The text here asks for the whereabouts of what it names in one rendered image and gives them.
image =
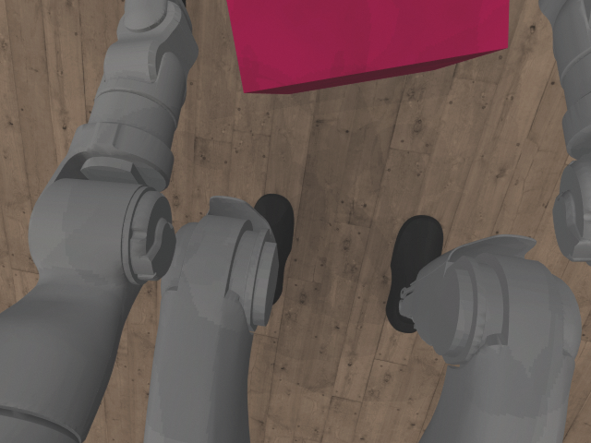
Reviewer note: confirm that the left robot upper arm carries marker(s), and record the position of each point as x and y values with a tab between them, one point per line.
95	244

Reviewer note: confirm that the robot right shin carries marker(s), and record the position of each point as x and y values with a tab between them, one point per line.
416	304

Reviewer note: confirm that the right robot forearm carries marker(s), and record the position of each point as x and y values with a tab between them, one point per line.
571	26

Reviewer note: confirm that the right robot thigh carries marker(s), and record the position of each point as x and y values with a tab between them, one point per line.
500	318

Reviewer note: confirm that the carton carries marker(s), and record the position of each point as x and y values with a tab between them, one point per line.
291	46

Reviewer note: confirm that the left robot forearm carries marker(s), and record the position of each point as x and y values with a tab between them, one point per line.
136	109

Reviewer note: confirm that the right robot upper arm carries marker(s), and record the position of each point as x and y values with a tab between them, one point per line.
572	211

